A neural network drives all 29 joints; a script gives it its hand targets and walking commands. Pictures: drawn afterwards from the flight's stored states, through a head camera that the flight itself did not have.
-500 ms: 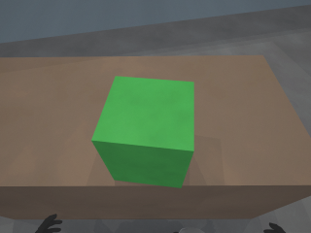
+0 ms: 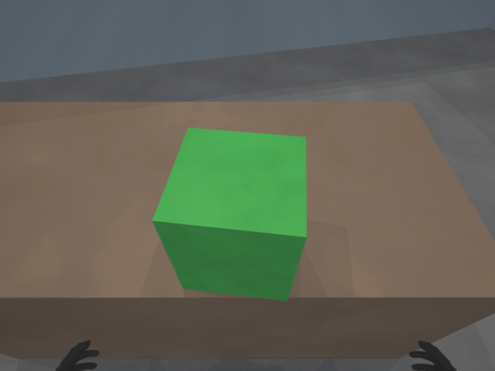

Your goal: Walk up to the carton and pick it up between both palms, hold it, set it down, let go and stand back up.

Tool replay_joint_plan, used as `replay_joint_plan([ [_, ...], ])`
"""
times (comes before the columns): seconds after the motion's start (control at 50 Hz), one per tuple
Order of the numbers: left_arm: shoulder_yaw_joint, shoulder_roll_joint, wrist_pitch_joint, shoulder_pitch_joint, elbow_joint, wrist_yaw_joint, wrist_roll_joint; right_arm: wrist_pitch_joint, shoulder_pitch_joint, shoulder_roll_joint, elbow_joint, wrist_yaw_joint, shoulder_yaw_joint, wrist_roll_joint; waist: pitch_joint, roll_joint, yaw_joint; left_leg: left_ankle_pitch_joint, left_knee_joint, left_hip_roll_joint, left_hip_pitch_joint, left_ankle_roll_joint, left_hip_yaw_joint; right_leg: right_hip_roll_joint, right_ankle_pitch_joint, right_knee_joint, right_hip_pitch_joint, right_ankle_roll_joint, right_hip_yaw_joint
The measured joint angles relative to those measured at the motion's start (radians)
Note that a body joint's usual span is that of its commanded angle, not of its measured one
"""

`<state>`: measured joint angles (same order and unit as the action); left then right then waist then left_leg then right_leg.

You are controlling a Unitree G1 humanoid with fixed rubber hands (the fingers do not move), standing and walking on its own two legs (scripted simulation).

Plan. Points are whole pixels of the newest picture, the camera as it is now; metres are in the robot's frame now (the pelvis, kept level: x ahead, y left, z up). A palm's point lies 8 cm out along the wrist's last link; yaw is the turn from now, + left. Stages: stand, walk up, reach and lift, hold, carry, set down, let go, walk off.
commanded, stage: walk up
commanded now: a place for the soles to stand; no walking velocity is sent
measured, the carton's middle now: (239, 218) +0.38 +0.02 +0.00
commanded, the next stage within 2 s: reach and lift in 1.76 s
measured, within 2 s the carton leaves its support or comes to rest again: neither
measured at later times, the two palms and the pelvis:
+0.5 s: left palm out of the picture +0.04 +0.40 -0.12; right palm out of the picture +0.01 -0.24 -0.09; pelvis -0.06 +0.08 +0.00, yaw +1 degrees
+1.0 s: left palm out of the picture +0.05 +0.35 -0.10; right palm out of the picture +0.02 -0.28 -0.09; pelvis -0.07 +0.04 +0.00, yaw -1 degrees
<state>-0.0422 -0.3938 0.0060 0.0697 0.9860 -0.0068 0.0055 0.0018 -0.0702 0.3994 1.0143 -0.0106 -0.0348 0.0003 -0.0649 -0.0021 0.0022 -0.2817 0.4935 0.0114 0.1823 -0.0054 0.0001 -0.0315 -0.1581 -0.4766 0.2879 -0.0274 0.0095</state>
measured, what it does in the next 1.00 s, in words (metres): steps on the spot: left foot, then right foot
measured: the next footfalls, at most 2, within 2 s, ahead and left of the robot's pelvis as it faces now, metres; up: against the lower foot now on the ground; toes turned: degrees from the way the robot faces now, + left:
left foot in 0.30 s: -0.06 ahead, +0.16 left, +0.00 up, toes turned +2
right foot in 0.72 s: -0.03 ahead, -0.07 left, +0.00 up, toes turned +3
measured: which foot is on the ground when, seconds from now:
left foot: down 0.00-0.04, up 0.06-0.28, down 0.30-1.00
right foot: down 0.00-0.32, up 0.34-0.70, down 0.72-1.00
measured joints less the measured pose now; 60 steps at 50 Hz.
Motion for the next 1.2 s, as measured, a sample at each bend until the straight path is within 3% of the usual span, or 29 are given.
replay_joint_plan([
  [0.06,0.000,-0.015,0.000,-0.018,0.000,0.000,0.000,0.021,0.011,0.009,-0.015,-0.002,0.000,0.000,-0.063,-0.001,-0.001,-0.008,0.059,0.000,0.015,0.000,-0.001,0.000,0.003,-0.017,0.000,-0.004,0.001],
  [0.12,0.000,-0.026,0.000,-0.023,0.000,0.008,0.000,0.050,0.009,0.022,-0.043,-0.005,0.000,0.000,-0.116,-0.003,-0.002,-0.171,0.314,-0.010,0.073,0.000,-0.002,0.007,0.019,-0.017,0.003,-0.005,0.011],
  [0.16,0.000,-0.030,-0.002,-0.025,-0.006,0.015,0.000,0.061,-0.013,0.031,-0.063,-0.008,0.000,0.000,-0.136,-0.002,-0.001,-0.204,0.445,-0.013,0.094,0.000,-0.001,0.017,0.033,-0.013,0.016,-0.003,0.017],
  [0.2,0.000,-0.034,-0.003,-0.032,-0.011,0.018,0.000,0.064,-0.046,0.038,-0.070,-0.012,0.000,0.000,-0.133,-0.001,0.000,-0.207,0.471,-0.012,0.096,0.000,0.001,0.031,0.044,-0.014,0.047,0.008,0.018],
  [0.24,0.000,-0.037,-0.004,-0.034,-0.017,0.018,0.000,0.064,-0.081,0.040,-0.070,-0.015,0.000,0.000,-0.114,0.001,0.001,-0.224,0.390,-0.012,0.082,0.000,0.003,0.044,0.053,-0.019,0.089,0.025,0.017],
  [0.28,0.000,-0.039,-0.009,-0.035,-0.021,0.018,0.000,0.061,-0.104,0.039,-0.066,-0.012,0.000,0.000,-0.103,0.002,0.003,-0.217,0.195,-0.012,0.032,0.000,0.004,0.053,0.056,-0.041,0.126,0.043,0.016],
  [0.3,0.000,-0.043,-0.014,-0.040,-0.021,0.018,0.000,0.054,-0.108,0.033,-0.059,-0.007,0.000,0.000,-0.111,-0.007,0.001,-0.147,0.117,-0.019,0.009,0.006,0.000,0.061,0.053,-0.060,0.135,0.054,0.019],
  [0.34,0.000,-0.049,-0.028,-0.025,-0.020,0.017,0.000,0.043,-0.110,-0.003,-0.048,0.003,0.000,0.000,-0.120,-0.046,0.000,-0.104,0.107,-0.046,-0.008,0.029,-0.017,0.073,0.000,-0.097,0.134,0.044,0.051],
  [0.4,0.000,-0.040,-0.044,-0.004,-0.020,0.018,0.000,0.026,-0.145,-0.029,-0.048,0.008,0.000,0.000,-0.070,-0.041,0.001,-0.104,0.093,-0.033,-0.008,0.050,-0.004,0.011,-0.241,-0.266,0.143,0.039,0.100],
  [0.48,0.000,-0.042,-0.044,-0.001,-0.021,0.017,0.000,0.008,-0.120,-0.031,-0.054,0.025,0.000,0.000,-0.045,-0.047,0.000,-0.072,0.050,-0.033,-0.007,0.053,-0.005,-0.016,-0.263,-0.366,0.114,0.037,0.108],
  [0.7,0.000,-0.042,-0.044,0.004,-0.021,0.017,0.000,-0.022,-0.091,-0.027,-0.077,0.039,0.000,0.000,-0.020,-0.047,0.000,-0.050,0.036,-0.034,-0.008,0.054,-0.030,0.005,-0.250,-0.145,-0.032,0.030,0.064],
  [0.76,0.001,-0.032,-0.036,0.013,-0.021,0.015,0.000,-0.021,-0.091,-0.023,-0.074,0.030,0.000,0.000,-0.009,-0.036,0.000,-0.054,0.045,-0.026,-0.009,0.047,-0.033,0.007,-0.073,-0.032,-0.069,0.025,0.054],
  [0.9,0.000,-0.006,-0.019,0.034,-0.021,0.003,0.000,-0.026,-0.094,-0.012,-0.064,0.008,0.000,0.000,0.046,-0.016,0.000,-0.027,-0.004,-0.016,-0.016,0.046,-0.033,-0.004,-0.101,-0.023,-0.065,0.017,0.053],
  [1.2,0.000,0.001,0.003,0.042,-0.019,-0.004,0.000,-0.038,-0.048,0.004,-0.037,0.012,0.000,0.000,0.071,-0.016,0.000,-0.006,-0.060,-0.013,-0.030,0.023,-0.033,-0.006,-0.096,0.003,-0.064,0.006,0.053],
])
